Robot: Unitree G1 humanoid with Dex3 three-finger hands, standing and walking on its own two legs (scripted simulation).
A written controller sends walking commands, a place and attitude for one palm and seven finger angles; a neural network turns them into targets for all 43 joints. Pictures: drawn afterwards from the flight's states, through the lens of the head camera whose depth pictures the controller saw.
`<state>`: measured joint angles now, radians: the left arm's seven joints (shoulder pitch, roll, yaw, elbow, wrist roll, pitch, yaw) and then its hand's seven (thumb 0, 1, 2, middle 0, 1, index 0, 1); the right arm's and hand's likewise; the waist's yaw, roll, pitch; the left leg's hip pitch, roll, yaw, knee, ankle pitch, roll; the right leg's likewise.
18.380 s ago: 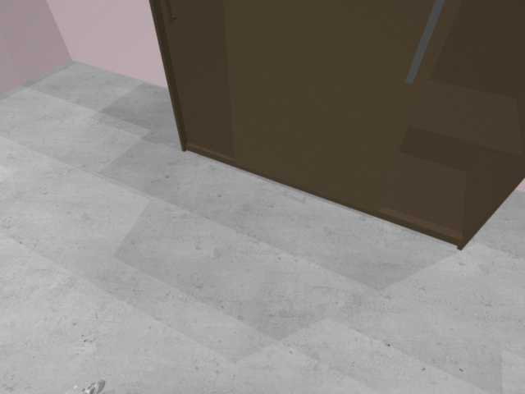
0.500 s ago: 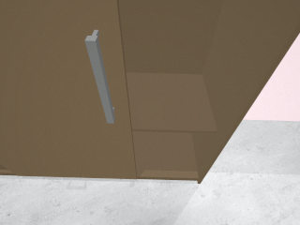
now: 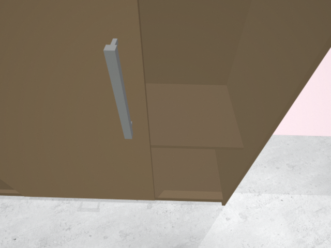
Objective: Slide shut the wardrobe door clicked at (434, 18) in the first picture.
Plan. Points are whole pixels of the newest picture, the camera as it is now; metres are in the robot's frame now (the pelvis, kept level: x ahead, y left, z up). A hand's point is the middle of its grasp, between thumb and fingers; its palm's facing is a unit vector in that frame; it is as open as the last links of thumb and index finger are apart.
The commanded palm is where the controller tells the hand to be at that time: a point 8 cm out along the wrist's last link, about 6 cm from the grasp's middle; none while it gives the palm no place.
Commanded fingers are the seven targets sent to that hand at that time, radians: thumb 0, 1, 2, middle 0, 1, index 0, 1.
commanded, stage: come to a stop and stand still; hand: left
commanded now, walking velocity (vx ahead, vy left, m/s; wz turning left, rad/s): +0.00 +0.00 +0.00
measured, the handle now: (122, 96) +0.46 +0.15 +0.12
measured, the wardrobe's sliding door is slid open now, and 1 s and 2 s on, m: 0.41 0.41 0.41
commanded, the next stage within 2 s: look again from close up in 0.74 s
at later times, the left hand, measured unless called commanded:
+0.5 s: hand out of the picture +0.06 +0.18 -0.17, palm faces +0.00 -0.97 -0.23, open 7.3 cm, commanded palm none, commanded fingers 0.00 0.90 0.90 -0.20 -0.30 -0.20 -0.30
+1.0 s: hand out of the picture +0.03 +0.16 -0.17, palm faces +0.00 -0.98 -0.19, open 7.3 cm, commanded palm none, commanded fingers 0.00 0.90 0.90 -0.20 -0.30 -0.20 -0.30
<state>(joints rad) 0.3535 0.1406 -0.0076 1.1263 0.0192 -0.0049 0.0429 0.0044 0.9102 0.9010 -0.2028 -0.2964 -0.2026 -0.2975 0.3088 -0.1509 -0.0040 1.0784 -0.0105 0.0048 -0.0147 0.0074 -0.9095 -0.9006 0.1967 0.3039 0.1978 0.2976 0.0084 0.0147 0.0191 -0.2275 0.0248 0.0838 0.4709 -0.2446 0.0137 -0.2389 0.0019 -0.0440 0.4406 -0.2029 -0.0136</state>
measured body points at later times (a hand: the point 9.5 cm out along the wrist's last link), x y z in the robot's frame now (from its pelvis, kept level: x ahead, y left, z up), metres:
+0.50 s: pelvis +0.03 +0.00 +0.00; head +0.04 -0.01 +0.45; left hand +0.06 +0.23 -0.15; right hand +0.03 -0.22 -0.17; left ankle +0.00 +0.10 -0.74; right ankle +0.02 -0.11 -0.74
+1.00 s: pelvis +0.03 -0.01 +0.00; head +0.04 -0.01 +0.45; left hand +0.03 +0.21 -0.16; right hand +0.03 -0.23 -0.16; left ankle +0.00 +0.10 -0.74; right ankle +0.02 -0.11 -0.74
